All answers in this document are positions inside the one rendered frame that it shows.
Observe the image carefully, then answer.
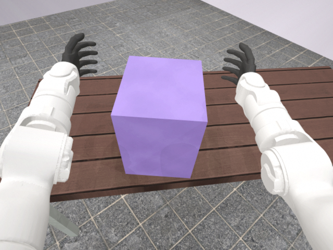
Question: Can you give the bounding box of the left robot upper arm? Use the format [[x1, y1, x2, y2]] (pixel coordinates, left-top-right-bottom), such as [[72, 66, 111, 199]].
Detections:
[[0, 126, 73, 250]]

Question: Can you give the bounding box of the left robot forearm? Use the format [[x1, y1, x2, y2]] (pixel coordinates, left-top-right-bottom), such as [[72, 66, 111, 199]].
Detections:
[[0, 61, 80, 178]]

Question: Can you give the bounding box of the right robot forearm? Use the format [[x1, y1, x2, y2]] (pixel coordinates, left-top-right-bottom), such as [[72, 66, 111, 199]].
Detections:
[[235, 72, 333, 172]]

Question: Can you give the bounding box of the right robot hand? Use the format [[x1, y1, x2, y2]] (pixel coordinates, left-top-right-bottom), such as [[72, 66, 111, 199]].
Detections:
[[221, 43, 256, 85]]

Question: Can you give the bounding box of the table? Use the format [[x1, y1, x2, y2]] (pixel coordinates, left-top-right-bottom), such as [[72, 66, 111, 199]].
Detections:
[[0, 66, 333, 237]]

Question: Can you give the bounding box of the left robot hand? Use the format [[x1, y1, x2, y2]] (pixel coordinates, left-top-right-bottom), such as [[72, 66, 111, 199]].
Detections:
[[61, 33, 98, 77]]

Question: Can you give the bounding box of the carton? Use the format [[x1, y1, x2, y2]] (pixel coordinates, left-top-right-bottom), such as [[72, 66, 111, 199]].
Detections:
[[111, 56, 208, 178]]

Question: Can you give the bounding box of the right robot upper arm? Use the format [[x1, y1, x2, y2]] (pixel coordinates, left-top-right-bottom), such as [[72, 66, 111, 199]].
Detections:
[[261, 142, 333, 250]]

